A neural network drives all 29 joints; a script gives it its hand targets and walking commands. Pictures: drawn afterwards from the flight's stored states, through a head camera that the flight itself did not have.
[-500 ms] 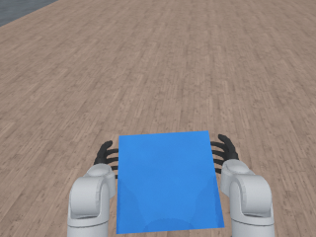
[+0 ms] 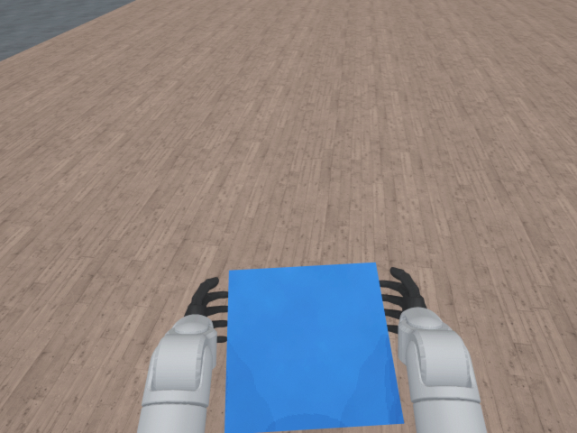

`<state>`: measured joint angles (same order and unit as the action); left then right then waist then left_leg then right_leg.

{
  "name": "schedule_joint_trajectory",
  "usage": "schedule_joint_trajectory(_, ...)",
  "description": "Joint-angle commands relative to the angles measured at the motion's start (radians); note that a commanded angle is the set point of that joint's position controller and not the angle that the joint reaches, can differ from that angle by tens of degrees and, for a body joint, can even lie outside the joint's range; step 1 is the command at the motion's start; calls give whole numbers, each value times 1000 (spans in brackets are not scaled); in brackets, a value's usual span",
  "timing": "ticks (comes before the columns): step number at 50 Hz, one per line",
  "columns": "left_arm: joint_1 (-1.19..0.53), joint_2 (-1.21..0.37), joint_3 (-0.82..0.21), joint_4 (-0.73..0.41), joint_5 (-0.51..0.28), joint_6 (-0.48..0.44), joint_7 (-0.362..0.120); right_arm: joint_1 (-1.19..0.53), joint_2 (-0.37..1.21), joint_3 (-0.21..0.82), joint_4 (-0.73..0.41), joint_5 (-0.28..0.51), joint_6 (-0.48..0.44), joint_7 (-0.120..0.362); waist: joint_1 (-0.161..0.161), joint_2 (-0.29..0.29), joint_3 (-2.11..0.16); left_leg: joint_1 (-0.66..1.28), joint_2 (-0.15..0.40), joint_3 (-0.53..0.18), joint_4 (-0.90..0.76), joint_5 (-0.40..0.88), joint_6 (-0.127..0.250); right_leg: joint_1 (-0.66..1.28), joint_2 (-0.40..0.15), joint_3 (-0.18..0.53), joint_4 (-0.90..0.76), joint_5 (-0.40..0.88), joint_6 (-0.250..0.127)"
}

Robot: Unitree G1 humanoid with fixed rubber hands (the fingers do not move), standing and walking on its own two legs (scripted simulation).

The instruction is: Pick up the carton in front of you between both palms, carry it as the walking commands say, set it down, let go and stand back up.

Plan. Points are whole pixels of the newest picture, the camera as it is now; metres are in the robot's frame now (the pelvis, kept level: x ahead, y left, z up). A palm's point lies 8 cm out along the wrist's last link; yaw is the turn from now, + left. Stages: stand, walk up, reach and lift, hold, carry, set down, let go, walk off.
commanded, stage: carry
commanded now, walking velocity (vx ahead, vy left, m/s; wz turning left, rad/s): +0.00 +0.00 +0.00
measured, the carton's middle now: (305, 351) +0.29 -0.01 -0.06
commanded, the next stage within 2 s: hold in 1.02 s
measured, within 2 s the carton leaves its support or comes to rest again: neither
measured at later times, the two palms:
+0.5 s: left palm (195, 333) +0.27 +0.15 +0.03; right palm (408, 326) +0.28 -0.15 +0.04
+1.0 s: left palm (188, 338) +0.26 +0.16 +0.03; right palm (402, 330) +0.27 -0.14 +0.04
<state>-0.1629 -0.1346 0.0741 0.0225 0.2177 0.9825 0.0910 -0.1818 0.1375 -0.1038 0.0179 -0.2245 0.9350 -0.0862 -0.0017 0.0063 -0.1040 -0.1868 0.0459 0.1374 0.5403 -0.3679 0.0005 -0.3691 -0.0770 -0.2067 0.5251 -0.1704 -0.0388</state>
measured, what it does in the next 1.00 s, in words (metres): stands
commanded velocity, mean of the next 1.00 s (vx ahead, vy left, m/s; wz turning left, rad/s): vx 0.00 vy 0.00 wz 0.00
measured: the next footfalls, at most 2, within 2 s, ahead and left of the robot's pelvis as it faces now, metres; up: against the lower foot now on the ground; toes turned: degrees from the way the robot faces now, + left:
none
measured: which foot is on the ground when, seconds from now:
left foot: down 0.00-1.00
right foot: down 0.00-1.00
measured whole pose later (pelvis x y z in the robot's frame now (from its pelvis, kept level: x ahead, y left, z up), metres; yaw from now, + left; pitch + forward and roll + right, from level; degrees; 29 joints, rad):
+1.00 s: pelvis -0.02 +0.01 +0.00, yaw +0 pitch +1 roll +0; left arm -0.19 -0.14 0.14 0.17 0.23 0.76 0.06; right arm -0.20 0.14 -0.15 0.17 -0.24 0.72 -0.05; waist 0.00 0.00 -0.08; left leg -0.23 0.03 0.14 0.56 -0.36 0.02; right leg -0.40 -0.09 -0.20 0.52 -0.14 -0.03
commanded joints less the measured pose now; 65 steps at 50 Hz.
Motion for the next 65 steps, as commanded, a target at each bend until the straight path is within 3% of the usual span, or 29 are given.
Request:
schedule_joint_trajectory(1,-539,-915,-500,-64,-289,-201,-285,-412,974,509,47,278,-135,284,2,-12,-214,-80,106,-94,-121,111,22,197,-105,137,-66,121,7)
schedule_joint_trajectory(7,-598,-887,-428,72,-236,-335,-303,-474,939,440,177,215,-274,300,3,-11,-222,-82,102,-96,-122,97,25,195,-104,140,-73,105,6)
schedule_joint_trajectory(12,-632,-918,-468,74,-252,-391,-312,-504,960,488,176,228,-333,308,3,-14,-258,-69,97,-95,-109,110,28,207,-105,143,-70,123,3)
schedule_joint_trajectory(18,-576,-946,-552,-19,-298,-335,-304,-463,985,579,71,280,-278,298,3,-22,-301,-45,95,-92,-79,167,26,220,-110,139,-49,208,-1)
schedule_joint_trajectory(22,-516,-912,-513,1,-271,-296,-298,-404,952,535,86,251,-237,291,2,-14,-302,-46,98,-93,-70,209,24,221,-112,134,-37,255,-2)
schedule_joint_trajectory(31,-570,-912,-485,23,-262,-305,-299,-464,956,510,108,250,-247,294,3,-8,-214,-94,105,-104,-116,134,30,181,-106,134,-63,138,9)
schedule_joint_trajectory(51,-552,-922,-506,8,-270,-306,-300,-450,961,525,94,256,-249,296,3,-7,-255,-73,104,-102,-97,195,37,192,-108,128,-46,180,11)
schedule_joint_trajectory(52,-489,-945,-476,46,-253,-317,-308,-359,970,502,77,266,-251,298,-10,125,-141,-197,-82,-270,-201,395,37,527,169,261,-24,350,0)
schedule_joint_trajectory(54,-485,-923,-458,39,-242,-349,-291,-388,953,504,50,260,-263,291,7,80,-188,-201,-72,-282,-183,444,41,618,153,306,-37,409,-5)
schedule_joint_trajectory(55,-464,-904,-448,42,-230,-352,-285,-366,927,504,46,249,-272,283,5,53,-186,-141,-85,-277,-190,401,40,609,146,304,-58,338,-5)
schedule_joint_trajectory(56,-465,-893,-419,52,-213,-356,-282,-418,915,523,22,244,-268,288,30,24,-158,-96,-100,-264,-190,381,36,545,152,298,-62,338,13)
schedule_joint_trajectory(57,-481,-890,-395,81,-186,-360,-278,-462,913,533,31,244,-265,303,39,49,-134,-62,-98,-266,-222,285,39,482,162,274,-67,252,28)
schedule_joint_trajectory(58,-484,-906,-402,86,-180,-359,-277,-487,920,550,25,254,-266,313,49,33,-126,-17,-103,-259,-212,348,35,439,175,269,-76,272,40)
schedule_joint_trajectory(60,-519,-917,-450,60,-222,-366,-280,-465,934,569,30,261,-276,305,30,25,-176,-49,-94,-263,-208,347,34,513,178,276,-70,277,30)
schedule_joint_trajectory(61,-541,-917,-467,57,-240,-368,-288,-439,935,555,34,247,-278,302,6,20,-165,-43,-94,-266,-209,348,32,507,183,272,-72,266,31)
schedule_joint_trajectory(63,-613,-947,-503,63,-277,-373,-310,-421,942,516,69,214,-282,291,-48,20,-174,-79,-91,-270,-217,277,23,538,183,275,-77,234,23)
schedule_joint_trajectory(65,-639,-949,-493,104,-277,-376,-326,-410,943,470,122,182,-284,287,-72,27,-126,-114,-89,-268,-233,193,22,521,179,272,-84,179,20)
